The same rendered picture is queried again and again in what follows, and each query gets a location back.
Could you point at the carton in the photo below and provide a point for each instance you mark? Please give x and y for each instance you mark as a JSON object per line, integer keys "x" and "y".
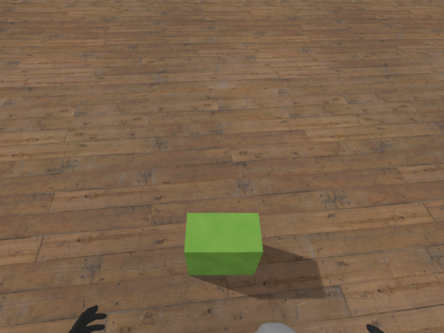
{"x": 223, "y": 243}

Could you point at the left robot hand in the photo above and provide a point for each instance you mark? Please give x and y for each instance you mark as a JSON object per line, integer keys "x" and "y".
{"x": 86, "y": 317}

